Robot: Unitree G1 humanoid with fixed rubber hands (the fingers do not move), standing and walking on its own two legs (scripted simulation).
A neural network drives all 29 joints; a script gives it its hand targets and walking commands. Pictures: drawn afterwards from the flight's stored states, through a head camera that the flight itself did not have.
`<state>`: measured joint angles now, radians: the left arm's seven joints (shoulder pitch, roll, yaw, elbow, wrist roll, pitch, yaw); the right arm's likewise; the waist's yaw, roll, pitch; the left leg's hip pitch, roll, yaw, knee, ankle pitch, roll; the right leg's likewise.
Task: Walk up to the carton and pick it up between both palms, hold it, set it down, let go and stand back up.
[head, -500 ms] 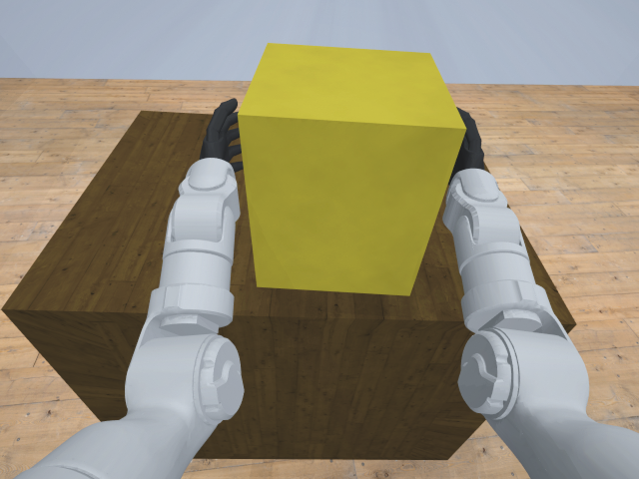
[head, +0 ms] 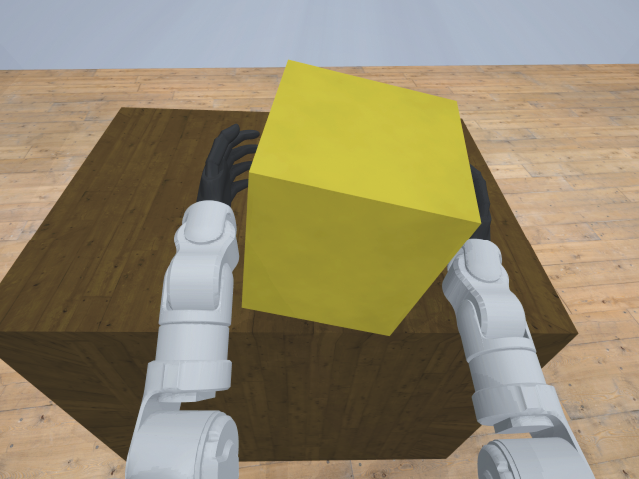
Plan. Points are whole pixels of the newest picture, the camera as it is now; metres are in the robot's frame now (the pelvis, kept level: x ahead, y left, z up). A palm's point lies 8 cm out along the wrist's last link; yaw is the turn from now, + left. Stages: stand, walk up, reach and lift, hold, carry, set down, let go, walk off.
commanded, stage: set down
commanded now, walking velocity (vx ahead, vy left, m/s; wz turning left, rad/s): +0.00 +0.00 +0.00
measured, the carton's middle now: (343, 209) +0.40 -0.04 +0.15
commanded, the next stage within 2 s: none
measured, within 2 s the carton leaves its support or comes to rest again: neither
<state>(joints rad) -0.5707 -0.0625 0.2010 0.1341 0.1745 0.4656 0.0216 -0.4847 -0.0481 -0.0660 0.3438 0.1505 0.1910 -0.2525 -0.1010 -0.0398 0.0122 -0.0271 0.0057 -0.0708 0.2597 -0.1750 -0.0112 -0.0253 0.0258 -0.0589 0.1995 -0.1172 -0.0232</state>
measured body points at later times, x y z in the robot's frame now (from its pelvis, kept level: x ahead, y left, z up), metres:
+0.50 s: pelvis +0.00 +0.01 +0.00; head -0.01 +0.05 +0.45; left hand +0.42 +0.10 +0.20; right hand +0.37 -0.20 +0.17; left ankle -0.02 +0.13 -0.75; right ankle +0.00 -0.10 -0.75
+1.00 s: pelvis +0.00 +0.01 +0.00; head +0.01 +0.03 +0.45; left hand +0.43 +0.09 +0.17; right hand +0.38 -0.21 +0.14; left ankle -0.02 +0.13 -0.75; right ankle +0.00 -0.10 -0.75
